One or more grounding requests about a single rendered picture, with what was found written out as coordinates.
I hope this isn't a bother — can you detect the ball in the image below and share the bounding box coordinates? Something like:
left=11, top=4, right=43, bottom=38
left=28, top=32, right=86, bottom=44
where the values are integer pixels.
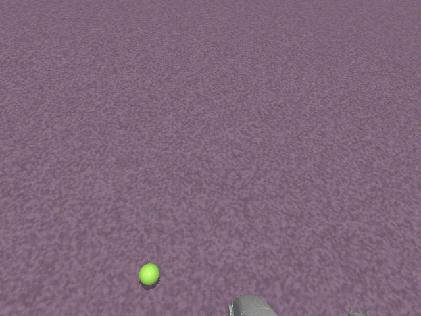
left=139, top=263, right=160, bottom=285

